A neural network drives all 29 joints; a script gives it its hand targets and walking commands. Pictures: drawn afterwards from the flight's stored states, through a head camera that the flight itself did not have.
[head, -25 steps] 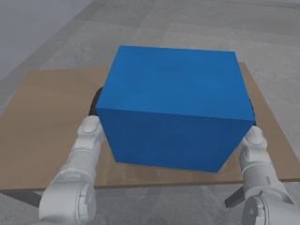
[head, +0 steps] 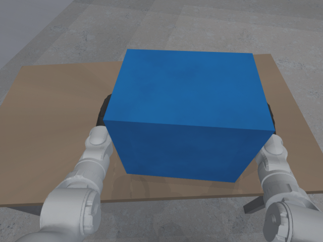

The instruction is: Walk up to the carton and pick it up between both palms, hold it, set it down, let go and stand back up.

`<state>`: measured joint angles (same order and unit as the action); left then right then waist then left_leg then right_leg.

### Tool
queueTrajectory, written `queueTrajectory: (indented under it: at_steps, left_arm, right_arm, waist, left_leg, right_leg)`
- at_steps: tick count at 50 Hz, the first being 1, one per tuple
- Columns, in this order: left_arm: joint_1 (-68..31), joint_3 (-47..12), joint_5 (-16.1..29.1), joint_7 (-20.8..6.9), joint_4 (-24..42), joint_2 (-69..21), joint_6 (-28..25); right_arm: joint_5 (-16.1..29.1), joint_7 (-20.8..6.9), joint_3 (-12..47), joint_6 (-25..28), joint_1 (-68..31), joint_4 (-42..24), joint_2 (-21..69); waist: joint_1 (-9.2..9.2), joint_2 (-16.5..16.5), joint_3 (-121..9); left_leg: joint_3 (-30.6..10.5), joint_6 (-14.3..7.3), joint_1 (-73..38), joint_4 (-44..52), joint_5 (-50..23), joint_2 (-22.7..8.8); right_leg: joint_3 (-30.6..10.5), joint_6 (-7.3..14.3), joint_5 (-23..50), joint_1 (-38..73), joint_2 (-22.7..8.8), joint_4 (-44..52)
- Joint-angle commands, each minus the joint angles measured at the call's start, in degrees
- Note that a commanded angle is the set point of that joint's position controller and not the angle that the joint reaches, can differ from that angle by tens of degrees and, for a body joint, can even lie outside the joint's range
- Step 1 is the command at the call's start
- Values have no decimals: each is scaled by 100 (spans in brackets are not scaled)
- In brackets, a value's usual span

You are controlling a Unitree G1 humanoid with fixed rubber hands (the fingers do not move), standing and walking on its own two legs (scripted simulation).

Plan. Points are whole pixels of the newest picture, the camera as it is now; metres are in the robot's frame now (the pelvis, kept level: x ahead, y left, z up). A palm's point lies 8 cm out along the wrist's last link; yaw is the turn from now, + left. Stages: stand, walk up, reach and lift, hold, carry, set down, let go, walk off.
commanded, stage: set down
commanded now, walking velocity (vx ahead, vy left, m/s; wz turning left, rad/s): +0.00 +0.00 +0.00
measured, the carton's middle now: (183, 119) +0.43 -0.05 +0.01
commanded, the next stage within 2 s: none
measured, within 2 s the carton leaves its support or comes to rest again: rests again in 0.14 s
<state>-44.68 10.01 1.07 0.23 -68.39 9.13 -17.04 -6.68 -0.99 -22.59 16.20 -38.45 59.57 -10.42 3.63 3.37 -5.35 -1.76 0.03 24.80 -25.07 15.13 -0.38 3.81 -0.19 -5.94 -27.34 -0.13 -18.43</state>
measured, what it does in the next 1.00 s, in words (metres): stands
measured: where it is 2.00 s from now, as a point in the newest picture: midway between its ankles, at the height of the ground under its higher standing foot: outside the picture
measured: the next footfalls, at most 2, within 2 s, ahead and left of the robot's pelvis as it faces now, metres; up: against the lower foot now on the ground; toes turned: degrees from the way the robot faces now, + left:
none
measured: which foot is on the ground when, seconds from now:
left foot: down 0.00-1.00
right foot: down 0.00-1.00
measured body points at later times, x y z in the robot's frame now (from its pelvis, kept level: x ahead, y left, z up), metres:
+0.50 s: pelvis -0.02 +0.00 -0.01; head +0.09 -0.01 +0.43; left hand +0.43 +0.15 +0.01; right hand +0.39 -0.25 +0.01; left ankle -0.05 +0.11 -0.74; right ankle +0.02 -0.12 -0.74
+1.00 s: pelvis -0.05 -0.02 -0.03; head +0.07 -0.02 +0.41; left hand +0.45 +0.16 +0.03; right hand +0.40 -0.26 +0.02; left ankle -0.05 +0.11 -0.74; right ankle +0.02 -0.12 -0.74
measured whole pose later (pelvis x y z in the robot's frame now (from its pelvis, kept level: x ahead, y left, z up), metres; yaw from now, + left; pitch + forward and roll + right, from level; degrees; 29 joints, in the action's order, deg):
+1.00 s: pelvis -0.05 -0.02 -0.03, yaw +0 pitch +25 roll +0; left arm -63.0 -7.6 20.3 1.8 -88.9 17.2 -22.4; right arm 15.5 3.1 -4.0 16.3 -54.8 75.0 -15.4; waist 3.9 1.9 -12.5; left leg -1.3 1.1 47.0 -37.9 16.1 -0.5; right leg 3.4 1.2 -7.3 -50.5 -0.3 -32.5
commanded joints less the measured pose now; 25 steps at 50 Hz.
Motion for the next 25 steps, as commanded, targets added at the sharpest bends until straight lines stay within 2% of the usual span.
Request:
queueTrajectory:
  at_steps: [1,2,3,5,6,7,8,9,10,11,13,14,15,16,17,18,19,21,22,23,24,25]
  left_arm:
    - [-3516,-1352,-194,-510,1028,-2825,-635]
    - [-3608,-1387,-149,-493,1054,-2832,-736]
    - [-3508,-1311,-189,-491,949,-2807,-737]
    - [-3755,-1419,-110,-498,976,-2781,-822]
    - [-3785,-1441,-105,-507,871,-2788,-844]
    - [-3773,-1619,-26,-511,984,-2879,-921]
    - [-3703,-1520,-21,-533,750,-2811,-950]
    - [-3732,-1539,3,-540,697,-2838,-990]
    - [-3791,-1516,1,-547,590,-2848,-1020]
    - [-3838,-1524,-19,-531,656,-2839,-1077]
    - [-3864,-1534,4,-486,534,-2785,-1117]
    - [-3694,-1413,-105,-505,431,-2737,-1092]
    - [-3712,-1417,7,-496,314,-2537,-1144]
    - [-3752,-1372,14,-501,309,-2505,-1152]
    - [-3716,-1196,-111,-503,145,-2389,-1145]
    - [-3832,-1382,3,-479,295,-2461,-1169]
    - [-3832,-1286,-52,-440,342,-2280,-1186]
    - [-3917,-1249,-23,-391,196,-2160,-1189]
    - [-3921,-1154,-23,-412,20,-2019,-1189]
    - [-4061,-1115,-64,-438,-91,-2100,-1174]
    - [-3997,-1118,-35,-412,-84,-1979,-1209]
    - [-4044,-1068,-4,-400,-188,-1831,-1244]
  right_arm:
    - [-217,-765,1806,621,-3410,-1028,2805]
    - [-170,-763,1896,632,-3461,-917,2867]
    - [-193,-757,1832,662,-3400,-807,2776]
    - [-136,-733,1896,694,-3488,-739,2834]
    - [-123,-730,1863,681,-3380,-576,2807]
    - [-110,-700,1912,757,-3364,-645,2882]
    - [-110,-678,1928,780,-3413,-667,2882]
    - [-131,-676,1897,804,-3478,-733,2818]
    - [-130,-681,1912,822,-3524,-652,2828]
    - [-144,-675,1779,851,-3494,-406,2730]
    - [-91,-694,1823,867,-3494,-508,2630]
    - [-119,-697,1735,878,-3358,-284,2535]
    - [-93,-657,1700,900,-3315,-241,2428]
    - [-110,-653,1658,912,-3409,-195,2393]
    - [-128,-650,1526,926,-3400,-73,2332]
    - [-101,-644,1538,975,-3537,-155,2291]
    - [-55,-617,1471,986,-3472,-45,2195]
    - [-132,-602,1230,1031,-3540,205,1944]
    - [-60,-607,1332,1014,-3566,208,1998]
    - [-128,-605,1331,996,-3615,290,2316]
    - [-101,-603,1242,1024,-3572,342,1999]
    - [-93,-573,1252,1012,-3558,324,1998]
  waist:
    - [143,-299,-4690]
    - [86,-269,-4726]
    - [158,-228,-4725]
    - [139,-195,-4819]
    - [227,-124,-4663]
    - [299,-111,-4921]
    - [283,-287,-4985]
    - [317,-314,-5036]
    - [301,-329,-5004]
    - [336,-181,-5011]
    - [219,-86,-5074]
    - [261,-60,-4851]
    - [300,-219,-4909]
    - [232,-272,-4894]
    - [270,-154,-4722]
    - [285,-122,-4937]
    - [239,-41,-4882]
    - [272,42,-4873]
    - [144,-141,-4876]
    - [189,-92,-4556]
    - [224,-36,-4668]
    - [169,-135,-4754]
  left_leg:
    - [193,507,-580,-147,-3774,46]
    - [201,534,-506,-188,-3869,48]
    - [172,558,-533,-225,-3987,40]
    - [194,545,-436,-253,-3832,69]
    - [171,573,-431,-239,-3807,73]
    - [162,586,-529,-338,-4020,78]
    - [165,542,-349,-340,-3873,75]
    - [133,532,-208,-300,-3764,65]
    - [108,525,-119,-295,-3698,80]
    - [103,550,-274,-326,-3785,55]
    - [85,593,-425,-394,-3796,32]
    - [75,589,-556,-371,-3831,7]
    - [69,572,-394,-404,-3685,23]
    - [105,544,-332,-416,-3619,31]
    - [106,547,-245,-380,-3454,44]
    - [87,599,-377,-415,-3637,24]
    - [106,611,-414,-444,-3610,11]
    - [90,652,-538,-485,-3536,-38]
    - [129,595,-408,-537,-3424,-23]
    - [125,576,-333,-453,-3198,-13]
    - [158,598,-205,-432,-3100,1]
    - [184,541,-75,-408,-2858,24]
  right_leg:
    - [-11,-146,3908,3115,112,-813]
    - [-10,-140,3951,3135,127,-872]
    - [8,-125,4038,3049,126,-867]
    - [-38,-170,4127,3060,88,-917]
    - [-32,-158,3992,2992,92,-897]
    - [7,-155,4219,2935,117,-945]
    - [-22,-172,4321,2996,104,-965]
    - [-28,-152,4304,3073,95,-997]
    - [-5,-177,4188,2991,103,-1016]
    - [15,-131,4028,2866,116,-1009]
    - [47,-94,3737,2559,164,-976]
    - [74,-83,3597,2428,168,-894]
    - [55,-105,3681,2448,143,-919]
    - [51,-113,3681,2458,142,-927]
    - [34,-96,3485,2410,112,-913]
    - [104,-102,3516,2269,170,-953]
    - [98,-99,3413,2213,157,-931]
    - [160,-42,2974,1791,183,-888]
    - [103,-79,2982,1872,150,-881]
    - [133,-85,2723,1762,124,-823]
    - [126,-53,2736,1855,135,-885]
    - [94,-67,2662,1903,106,-909]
